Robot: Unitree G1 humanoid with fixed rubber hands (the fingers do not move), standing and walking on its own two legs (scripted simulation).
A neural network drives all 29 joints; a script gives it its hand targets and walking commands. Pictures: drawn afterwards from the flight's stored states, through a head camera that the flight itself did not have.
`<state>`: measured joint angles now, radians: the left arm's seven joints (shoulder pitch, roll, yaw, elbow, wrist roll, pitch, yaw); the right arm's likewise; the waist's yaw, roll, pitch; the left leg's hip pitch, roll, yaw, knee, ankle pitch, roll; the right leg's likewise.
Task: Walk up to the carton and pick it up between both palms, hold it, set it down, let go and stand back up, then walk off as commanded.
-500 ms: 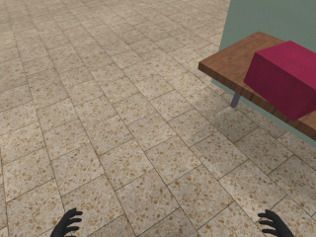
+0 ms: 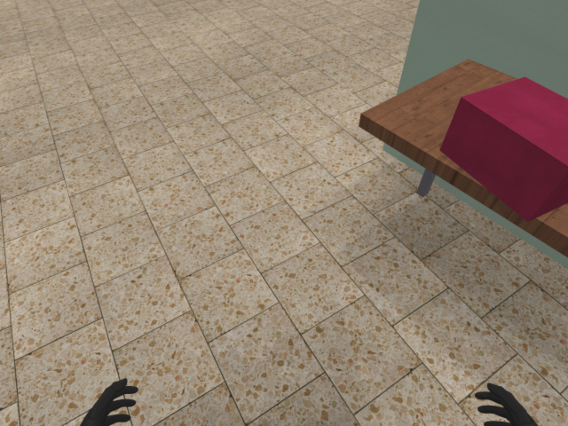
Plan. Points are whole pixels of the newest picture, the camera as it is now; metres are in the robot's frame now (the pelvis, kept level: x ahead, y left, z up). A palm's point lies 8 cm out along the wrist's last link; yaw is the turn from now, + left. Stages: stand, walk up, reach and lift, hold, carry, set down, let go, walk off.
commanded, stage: stand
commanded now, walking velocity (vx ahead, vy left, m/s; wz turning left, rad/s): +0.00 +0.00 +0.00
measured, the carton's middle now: (526, 144) +0.72 -0.54 -0.04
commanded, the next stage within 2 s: none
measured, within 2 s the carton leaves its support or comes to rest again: neither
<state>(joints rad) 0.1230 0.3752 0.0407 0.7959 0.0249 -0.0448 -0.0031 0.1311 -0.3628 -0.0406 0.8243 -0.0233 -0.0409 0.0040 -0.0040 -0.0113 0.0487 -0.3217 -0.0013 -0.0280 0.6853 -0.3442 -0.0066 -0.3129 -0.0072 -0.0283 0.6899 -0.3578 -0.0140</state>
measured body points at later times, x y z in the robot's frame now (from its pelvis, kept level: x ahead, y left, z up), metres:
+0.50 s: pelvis +0.00 +0.00 +0.02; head +0.01 +0.01 +0.47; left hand +0.14 +0.31 -0.09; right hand +0.13 -0.30 -0.09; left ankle +0.01 +0.13 -0.72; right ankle +0.01 -0.11 -0.72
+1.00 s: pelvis +0.00 +0.00 +0.03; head +0.01 +0.01 +0.48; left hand +0.11 +0.32 -0.09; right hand +0.11 -0.31 -0.09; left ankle +0.01 +0.13 -0.72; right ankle +0.01 -0.11 -0.72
